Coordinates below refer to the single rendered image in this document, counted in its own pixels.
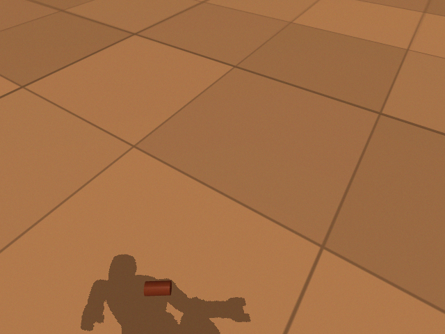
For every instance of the can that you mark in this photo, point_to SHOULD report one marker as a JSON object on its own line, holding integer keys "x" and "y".
{"x": 158, "y": 288}

